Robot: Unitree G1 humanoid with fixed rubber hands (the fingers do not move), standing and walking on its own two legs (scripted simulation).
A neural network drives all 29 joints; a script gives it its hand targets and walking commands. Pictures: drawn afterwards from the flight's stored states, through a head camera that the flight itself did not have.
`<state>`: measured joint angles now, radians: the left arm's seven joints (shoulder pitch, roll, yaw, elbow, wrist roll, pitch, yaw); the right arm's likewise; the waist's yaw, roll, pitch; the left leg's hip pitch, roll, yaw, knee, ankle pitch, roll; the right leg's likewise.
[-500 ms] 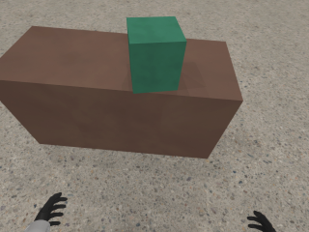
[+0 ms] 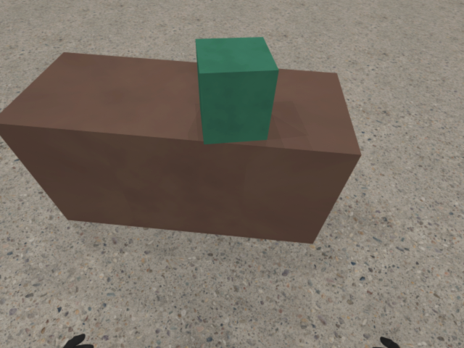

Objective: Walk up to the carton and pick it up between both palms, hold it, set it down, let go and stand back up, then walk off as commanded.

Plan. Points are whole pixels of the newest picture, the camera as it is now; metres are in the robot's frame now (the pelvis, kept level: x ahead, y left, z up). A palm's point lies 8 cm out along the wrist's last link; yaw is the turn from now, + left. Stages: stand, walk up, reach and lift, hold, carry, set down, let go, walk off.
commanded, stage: stand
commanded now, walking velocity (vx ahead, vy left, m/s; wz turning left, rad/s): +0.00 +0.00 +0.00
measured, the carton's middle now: (232, 91) +0.82 +0.02 -0.03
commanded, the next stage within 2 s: none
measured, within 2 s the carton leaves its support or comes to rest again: neither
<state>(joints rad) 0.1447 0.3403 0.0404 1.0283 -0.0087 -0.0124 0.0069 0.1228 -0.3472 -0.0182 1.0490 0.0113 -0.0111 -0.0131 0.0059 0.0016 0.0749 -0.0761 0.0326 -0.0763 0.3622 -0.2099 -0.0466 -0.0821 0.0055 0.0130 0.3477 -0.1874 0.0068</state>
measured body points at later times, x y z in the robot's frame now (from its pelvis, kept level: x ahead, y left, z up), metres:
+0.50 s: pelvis +0.00 +0.01 +0.00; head +0.01 +0.01 +0.45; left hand +0.10 +0.30 -0.13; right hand +0.07 -0.30 -0.12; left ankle +0.00 +0.15 -0.75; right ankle +0.01 -0.12 -0.75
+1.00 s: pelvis +0.01 +0.01 +0.00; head +0.02 +0.01 +0.45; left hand +0.11 +0.30 -0.13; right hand +0.09 -0.30 -0.13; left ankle +0.00 +0.15 -0.75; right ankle +0.01 -0.12 -0.75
